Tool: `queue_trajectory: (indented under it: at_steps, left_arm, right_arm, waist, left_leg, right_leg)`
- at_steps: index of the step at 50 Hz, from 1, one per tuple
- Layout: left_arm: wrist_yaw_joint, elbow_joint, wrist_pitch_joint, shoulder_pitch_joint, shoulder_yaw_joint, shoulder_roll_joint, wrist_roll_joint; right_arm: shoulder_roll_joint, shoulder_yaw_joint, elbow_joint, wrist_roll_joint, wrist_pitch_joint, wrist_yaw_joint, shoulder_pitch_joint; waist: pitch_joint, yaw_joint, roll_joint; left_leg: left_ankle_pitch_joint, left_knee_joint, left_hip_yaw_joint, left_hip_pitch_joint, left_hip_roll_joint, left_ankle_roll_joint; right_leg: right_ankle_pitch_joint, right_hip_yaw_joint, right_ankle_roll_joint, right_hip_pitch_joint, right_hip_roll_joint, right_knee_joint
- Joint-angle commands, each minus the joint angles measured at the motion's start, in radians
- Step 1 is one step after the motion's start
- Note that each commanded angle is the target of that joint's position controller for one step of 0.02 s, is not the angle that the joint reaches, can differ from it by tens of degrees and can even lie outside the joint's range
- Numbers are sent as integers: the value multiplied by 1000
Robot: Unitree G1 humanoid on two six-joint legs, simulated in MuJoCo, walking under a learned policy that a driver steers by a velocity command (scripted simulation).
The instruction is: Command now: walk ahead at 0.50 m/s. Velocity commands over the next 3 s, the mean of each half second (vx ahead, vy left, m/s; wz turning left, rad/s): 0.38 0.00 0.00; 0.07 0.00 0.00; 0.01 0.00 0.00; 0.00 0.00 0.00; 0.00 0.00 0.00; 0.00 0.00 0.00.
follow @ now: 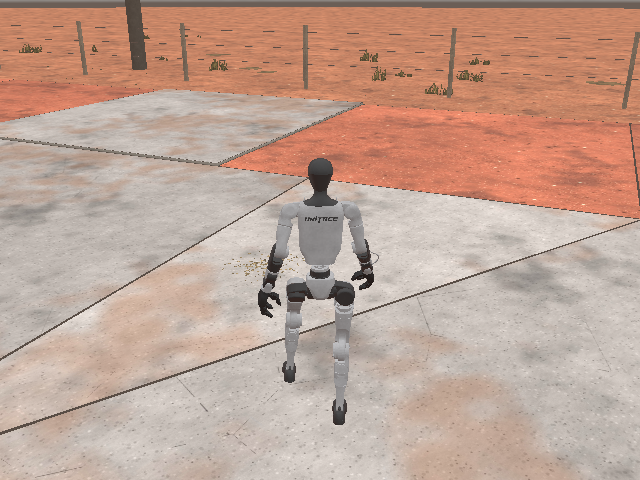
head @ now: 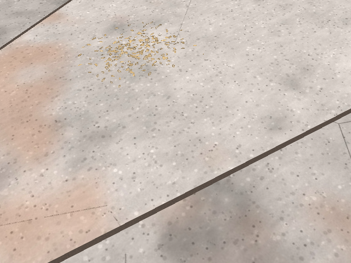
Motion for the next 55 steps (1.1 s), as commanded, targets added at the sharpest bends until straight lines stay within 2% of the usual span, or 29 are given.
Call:
queue_trajectory:
  at_steps: [1, 4, 5, 6, 7, 8, 9, 10, 11, 12, 14, 16, 19, 21, 25, 27, 28, 29, 30, 31, 32, 33, 35, 36, 37, 39, 41, 43, 55]
  left_arm:
    - [8, -12, 5, 47, 37, 169, -7]
    - [13, -12, 20, 20, 46, 191, -10]
    - [14, -18, 26, -5, 46, 191, -12]
    - [15, -25, 30, -8, 35, 163, -8]
    - [16, -51, 28, 30, 16, 113, 10]
    - [6, -47, 2, 121, -15, 7, 8]
    - [-1, -50, -20, 41, 10, 117, -17]
    - [-4, -76, -34, -47, 19, 151, -34]
    - [3, -83, -38, -93, 20, 145, -31]
    - [10, -82, -31, -110, 28, 143, -17]
    - [15, -67, -4, -53, 29, 103, -8]
    - [21, -68, 15, -46, 27, 76, 1]
    - [20, -94, 24, -126, 17, 57, 13]
    - [14, -105, 25, -192, 10, 52, 11]
    - [7, -120, 30, -262, 12, 81, 10]
    - [3, -116, 25, -253, 16, 95, 18]
    - [3, -100, 22, -214, 22, 108, 24]
    - [8, -87, 19, -178, 37, 164, 32]
    - [14, -88, 23, -168, 42, 211, 37]
    - [16, -71, 36, -149, 23, 136, 33]
    - [12, -63, 47, -156, 6, 76, 22]
    - [10, -67, 55, -201, 0, 74, 23]
    - [9, -94, 66, -318, 5, 106, 21]
    - [8, -101, 68, -341, 9, 117, 17]
    - [9, -107, 69, -351, 9, 110, 14]
    - [13, -85, 60, -322, 9, 105, 13]
    - [18, -64, 53, -290, 10, 98, 7]
    - [19, -49, 53, -276, 11, 93, 8]
    - [20, -7, 88, -311, 12, 88, 8]
  right_arm:
    - [-56, -1, -92, 6, -19, 18, -137]
    - [-100, -15, -89, 7, -28, 29, -73]
    - [-127, -31, -60, 3, -30, 27, 30]
    - [-179, -57, -5, -1, -29, 20, 205]
    - [-257, -78, 28, -17, -26, 10, 368]
    - [-283, -77, 42, -11, -23, 18, 392]
    - [-193, -50, 33, 1, -25, 18, 360]
    - [-156, -39, 16, 1, -29, 14, 279]
    - [-140, -33, 1, -10, -31, 13, 207]
    - [-111, -24, -9, -24, -34, 16, 151]
    - [-81, -13, 0, -35, -38, 19, 134]
    - [-102, -14, 19, -34, -41, 10, 146]
    - [-123, -15, 29, -30, -27, -12, 137]
    - [-135, -15, 42, -29, -18, -18, 161]
    - [-134, -11, 80, -19, 1, -22, 194]
    - [-131, -10, 88, -9, 12, -25, 177]
    - [-122, -7, 92, -4, 17, -27, 175]
    - [-108, -3, 97, -17, 14, -28, 221]
    - [-76, 5, 107, -37, 5, -25, 317]
    - [-20, 21, 133, -33, 10, -29, 372]
    - [-43, 17, 127, -21, 27, -33, 318]
    - [-59, 13, 114, -11, 46, -39, 272]
    - [-69, 12, 124, -21, 83, -49, 258]
    - [-85, 11, 124, -31, 96, -50, 243]
    - [-106, 8, 134, -27, 98, -48, 248]
    - [-89, 11, 142, -24, 82, -45, 224]
    - [-94, 9, 150, -26, 64, -43, 223]
    - [-87, 10, 160, -21, 56, -42, 230]
    - [-71, 21, 190, -22, 66, -47, 253]
  waist:
    - [86, 4, -97]
    - [42, -54, -128]
    - [-19, -114, -132]
    - [-128, -184, -108]
    - [-278, -208, 40]
    - [-378, -152, 278]
    - [-311, -180, 175]
    - [-181, -169, 127]
    - [-116, -140, 39]
    - [-53, -108, 21]
    - [-52, -52, 36]
    - [-44, -29, 28]
    - [-47, -33, 30]
    - [-59, -63, 38]
    - [-52, -89, 43]
    - [-50, -67, 37]
    - [-61, -43, 19]
    - [-95, -51, -38]
    - [-171, -113, -139]
    - [-238, -109, -232]
    - [-221, -93, -218]
    - [-184, -103, -204]
    - [-112, -141, -171]
    - [-81, -137, -163]
    - [-38, -120, -110]
    - [-25, -103, -72]
    - [-68, -93, -47]
    - [-100, -89, -32]
    - [-19, -87, -35]
  left_leg:
    - [-24, -67, 14, -14, -23, 18]
    - [-135, -102, 39, 106, -61, 60]
    - [-139, -121, 72, 254, -96, 81]
    - [-116, -103, 63, 506, -93, 113]
    - [-155, -98, -223, 833, 122, 196]
    - [-326, -252, -671, 1055, 284, 328]
    - [-434, -294, -655, 1016, 249, 286]
    - [-386, -308, -505, 887, 219, 245]
    - [-301, -333, -405, 746, 186, 225]
    - [-117, -355, -320, 614, 158, 217]
    - [190, -369, -203, 500, 131, 219]
    - [390, -373, -112, 452, 116, 231]
    - [464, -371, -7, 432, 71, 206]
    - [444, -370, 26, 441, 49, 186]
    - [352, -328, -3, 526, 77, 181]
    - [302, -257, -22, 549, 82, 161]
    - [244, -202, -21, 545, 55, 131]
    - [157, -131, -1, 516, -3, 84]
    - [-108, -43, 25, 397, -70, 38]
    - [-393, 45, 37, 325, -104, -8]
    - [-540, 59, 24, 323, -107, -25]
    - [-546, 30, 13, 327, -96, -25]
    - [-398, -123, 9, 423, -78, -6]
    - [-345, -177, 4, 464, -69, 10]
    - [-405, -184, 9, 412, -63, 26]
    - [-385, -192, 7, 387, -63, 30]
    - [-264, -194, 4, 409, -58, 15]
    - [-179, -177, 9, 428, -58, 7]
    - [-264, -195, 14, 393, -56, 10]
  right_leg:
    - [270, 119, -145, 5, -297, -34]
    - [490, 118, -116, 69, -322, 71]
    - [654, 89, -96, 58, -294, 187]
    - [673, 48, -66, -31, -238, 393]
    - [359, -2, -20, -297, -152, 740]
    - [-325, 80, 21, -617, 17, 1012]
    - [-338, 185, 4, -732, -42, 1119]
    - [-248, 158, -13, -783, -92, 1119]
    - [-152, 134, -16, -747, -142, 1072]
    - [-102, 126, -8, -694, -167, 1018]
    - [-91, 128, 7, -571, -183, 964]
    - [-64, 109, 32, -548, -175, 883]
    - [103, 86, 53, -517, -164, 649]
    - [221, 65, 53, -461, -137, 515]
    - [239, 76, 39, -434, -113, 389]
    - [222, 71, 14, -392, -101, 315]
    - [310, 67, -3, -317, -93, 232]
    - [638, 120, -28, -199, -145, 221]
    - [913, 207, -100, -5, -250, 303]
    - [887, 303, -208, 70, -338, 305]
    - [726, 350, -229, 8, -352, 257]
    - [539, 357, -206, -64, -335, 217]
    - [227, 294, -119, -240, -268, 175]
    - [72, 247, -70, -312, -224, 160]
    - [-19, 177, -35, -310, -167, 160]
    - [118, 150, -21, -246, -139, 213]
    - [365, 135, -44, -171, -136, 277]
    - [481, 124, -61, -129, -133, 312]
    - [328, 104, -43, -147, -109, 300]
